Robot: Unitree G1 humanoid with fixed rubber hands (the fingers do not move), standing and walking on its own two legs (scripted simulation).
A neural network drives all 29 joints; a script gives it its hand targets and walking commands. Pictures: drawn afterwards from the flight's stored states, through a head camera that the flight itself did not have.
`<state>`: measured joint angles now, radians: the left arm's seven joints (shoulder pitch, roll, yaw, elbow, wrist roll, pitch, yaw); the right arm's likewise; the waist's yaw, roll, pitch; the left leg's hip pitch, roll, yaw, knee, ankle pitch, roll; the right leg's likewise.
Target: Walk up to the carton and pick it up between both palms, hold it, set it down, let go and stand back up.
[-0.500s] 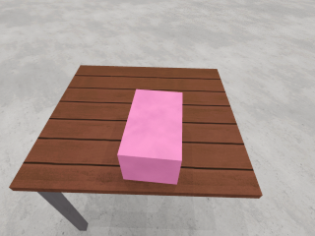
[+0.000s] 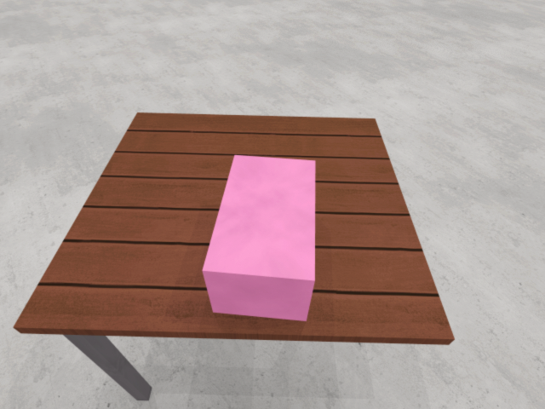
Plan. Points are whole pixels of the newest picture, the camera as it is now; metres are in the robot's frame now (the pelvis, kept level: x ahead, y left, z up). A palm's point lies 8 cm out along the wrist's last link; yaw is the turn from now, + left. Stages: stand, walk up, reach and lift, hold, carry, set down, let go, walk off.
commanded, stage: stand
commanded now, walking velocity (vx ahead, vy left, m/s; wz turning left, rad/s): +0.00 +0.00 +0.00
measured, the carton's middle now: (267, 231) +0.48 +0.02 -0.05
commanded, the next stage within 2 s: none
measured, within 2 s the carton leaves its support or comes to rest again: neither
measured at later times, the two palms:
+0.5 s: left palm out of the picture -0.01 +0.23 -0.14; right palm out of the picture -0.02 -0.23 -0.14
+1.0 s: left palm out of the picture -0.01 +0.23 -0.14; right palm out of the picture -0.02 -0.23 -0.14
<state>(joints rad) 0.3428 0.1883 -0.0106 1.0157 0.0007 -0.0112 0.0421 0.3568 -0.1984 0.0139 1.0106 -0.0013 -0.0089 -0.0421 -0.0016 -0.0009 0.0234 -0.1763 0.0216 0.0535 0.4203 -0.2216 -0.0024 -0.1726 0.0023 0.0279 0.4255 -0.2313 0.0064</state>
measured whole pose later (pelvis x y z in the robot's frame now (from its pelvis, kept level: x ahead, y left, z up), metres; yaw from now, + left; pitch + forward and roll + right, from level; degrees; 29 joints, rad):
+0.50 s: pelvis +0.00 +0.00 +0.00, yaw +0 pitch -1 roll +0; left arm 0.34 0.18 -0.02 1.05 0.00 -0.01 0.05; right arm 0.35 -0.19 0.02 1.04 0.00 -0.01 -0.04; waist 0.00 0.00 0.02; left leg -0.17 0.02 0.05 0.41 -0.22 0.00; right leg -0.16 0.00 0.03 0.41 -0.23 0.01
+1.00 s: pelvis +0.00 +0.00 +0.00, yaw +0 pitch -1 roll +0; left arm 0.34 0.18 -0.02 1.06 0.00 -0.01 0.05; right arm 0.35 -0.18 0.02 1.05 0.00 -0.01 -0.05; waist 0.00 0.00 0.02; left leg -0.17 0.02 0.05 0.41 -0.22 0.00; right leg -0.16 0.00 0.02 0.41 -0.23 0.01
